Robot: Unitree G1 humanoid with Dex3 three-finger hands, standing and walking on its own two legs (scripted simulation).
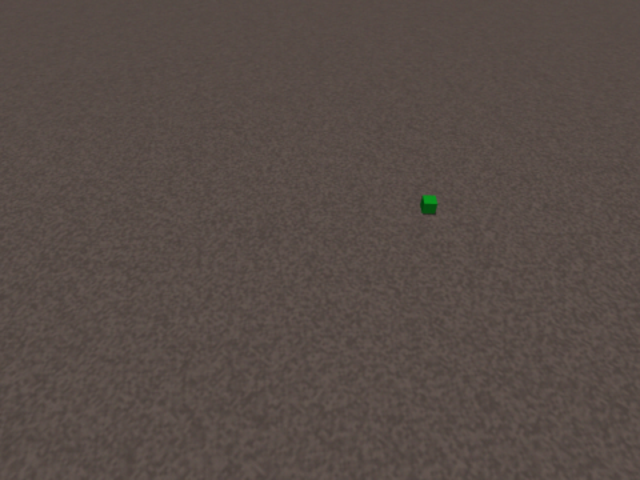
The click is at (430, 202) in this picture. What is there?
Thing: cube
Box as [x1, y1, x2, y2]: [420, 195, 437, 213]
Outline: 422,195 420,203 421,211 434,213 437,204 435,196
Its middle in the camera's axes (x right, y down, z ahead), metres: +0.51 -0.16 +1.84
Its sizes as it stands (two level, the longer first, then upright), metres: 0.061 0.061 0.061
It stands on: the floor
